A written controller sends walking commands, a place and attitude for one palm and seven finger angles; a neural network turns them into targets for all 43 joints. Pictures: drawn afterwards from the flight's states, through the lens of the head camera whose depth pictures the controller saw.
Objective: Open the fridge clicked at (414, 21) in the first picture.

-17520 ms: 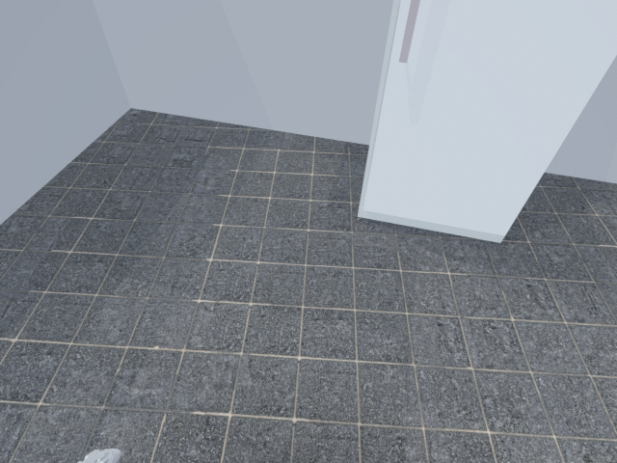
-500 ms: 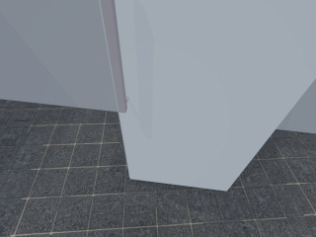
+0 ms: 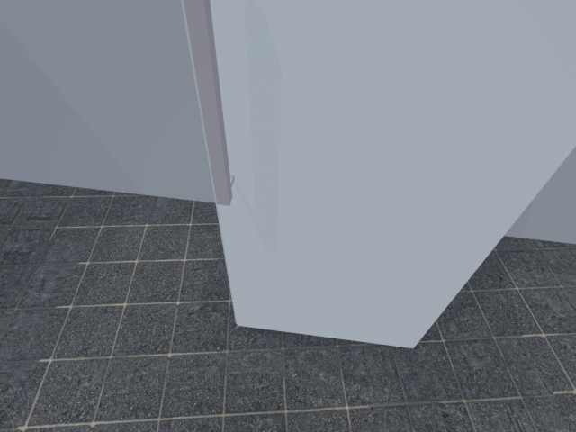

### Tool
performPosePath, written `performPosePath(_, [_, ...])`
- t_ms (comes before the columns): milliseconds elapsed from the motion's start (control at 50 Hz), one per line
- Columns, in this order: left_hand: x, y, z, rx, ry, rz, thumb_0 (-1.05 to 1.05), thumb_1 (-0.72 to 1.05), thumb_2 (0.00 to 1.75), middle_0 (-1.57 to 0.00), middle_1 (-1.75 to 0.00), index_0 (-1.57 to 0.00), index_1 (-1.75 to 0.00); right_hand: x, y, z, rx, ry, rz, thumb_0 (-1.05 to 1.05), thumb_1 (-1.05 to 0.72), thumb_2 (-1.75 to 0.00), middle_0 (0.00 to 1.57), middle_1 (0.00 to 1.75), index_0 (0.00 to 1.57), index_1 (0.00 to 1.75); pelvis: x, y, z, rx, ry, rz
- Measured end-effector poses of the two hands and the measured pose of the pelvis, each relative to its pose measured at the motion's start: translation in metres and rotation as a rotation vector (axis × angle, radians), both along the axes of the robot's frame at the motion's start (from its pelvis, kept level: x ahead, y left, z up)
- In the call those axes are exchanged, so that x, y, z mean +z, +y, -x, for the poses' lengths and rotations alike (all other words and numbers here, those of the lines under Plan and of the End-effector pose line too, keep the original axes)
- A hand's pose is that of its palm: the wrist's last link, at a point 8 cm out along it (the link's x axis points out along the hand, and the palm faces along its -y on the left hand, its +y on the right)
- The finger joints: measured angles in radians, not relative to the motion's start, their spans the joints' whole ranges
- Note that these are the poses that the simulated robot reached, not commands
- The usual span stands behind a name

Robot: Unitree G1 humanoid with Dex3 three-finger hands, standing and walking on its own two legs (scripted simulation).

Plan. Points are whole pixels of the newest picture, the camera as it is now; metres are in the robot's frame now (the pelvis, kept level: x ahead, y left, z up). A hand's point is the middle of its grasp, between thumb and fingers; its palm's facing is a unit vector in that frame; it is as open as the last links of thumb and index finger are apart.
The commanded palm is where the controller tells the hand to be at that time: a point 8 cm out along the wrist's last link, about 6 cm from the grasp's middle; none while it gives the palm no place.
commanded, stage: look again from close up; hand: left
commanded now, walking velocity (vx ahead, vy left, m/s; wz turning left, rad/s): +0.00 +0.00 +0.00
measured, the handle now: (212, 73) +0.53 +0.15 +0.24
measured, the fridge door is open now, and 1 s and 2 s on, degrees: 0 0 0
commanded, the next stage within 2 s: raise the hand to about handle height in 0.24 s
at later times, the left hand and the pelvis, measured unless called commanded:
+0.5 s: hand (151, 404) +0.16 +0.20 -0.04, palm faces +0.26 -0.96 -0.11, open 7.5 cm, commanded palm +0.10 +0.23 -0.05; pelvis -0.01 +0.01 -0.01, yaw +2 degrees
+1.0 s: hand (134, 378) +0.18 +0.20 +0.03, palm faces -0.04 -0.99 -0.09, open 10.0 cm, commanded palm +0.14 +0.27 +0.04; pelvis -0.02 -0.01 -0.05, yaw +3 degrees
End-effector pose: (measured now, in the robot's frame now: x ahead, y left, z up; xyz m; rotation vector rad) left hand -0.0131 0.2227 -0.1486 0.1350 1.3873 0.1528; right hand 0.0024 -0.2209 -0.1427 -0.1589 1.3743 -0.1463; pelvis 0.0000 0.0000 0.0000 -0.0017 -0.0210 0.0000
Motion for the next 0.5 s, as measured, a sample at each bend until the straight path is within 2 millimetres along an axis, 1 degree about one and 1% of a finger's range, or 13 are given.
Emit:
performPosePath(360, [0.0,0.002,0.001,0.0,0.0,-0.008,0.0,0.9,0.9,-0.2,-0.3,-0.2,-0.3,-0.001,0.001,-0.001,0.004,-0.002,0.001,0.0,-0.91,-0.89,0.2,0.3,0.2,0.3,-0.001,0.002,0.0,0.002,0.002,0.006])
performPosePath(380, [0.005,0.003,-0.009,0.049,-0.051,-0.002,0.01,0.9,0.9,-0.2,-0.3,-0.2,-0.3,0.001,0.0,-0.005,0.001,-0.034,0.007,0.01,-0.92,-0.89,0.2,0.3,0.2,0.3,-0.002,0.003,0.001,0.003,-0.001,0.007])
performPosePath(400, [0.018,0.008,-0.029,0.092,-0.166,-0.011,0.01,0.9,0.9,-0.21,-0.3,-0.21,-0.3,0.003,-0.002,-0.011,0.006,-0.098,0.023,0.01,-0.92,-0.89,0.2,0.3,0.2,0.3,-0.003,0.003,0.002,0.002,-0.008,0.004])
performPosePath(440, [0.057,0.017,-0.077,0.11,-0.479,-0.06,0.02,0.9,0.89,-0.21,-0.31,-0.21,-0.31,0.01,-0.006,-0.031,0.013,-0.26,0.044,0.01,-0.92,-0.89,0.2,0.3,0.2,0.3,-0.006,0.004,0.004,0.01,-0.004,-0.004])
performPosePath(500, [0.122,0.019,-0.144,0.081,-0.917,-0.066,0.02,0.88,0.88,-0.21,-0.33,-0.21,-0.33,0.02,-0.012,-0.068,0.034,-0.487,0.054,0.01,-0.92,-0.89,0.2,0.3,0.2,0.3,-0.012,0.005,0.009,0.034,0.011,-0.004])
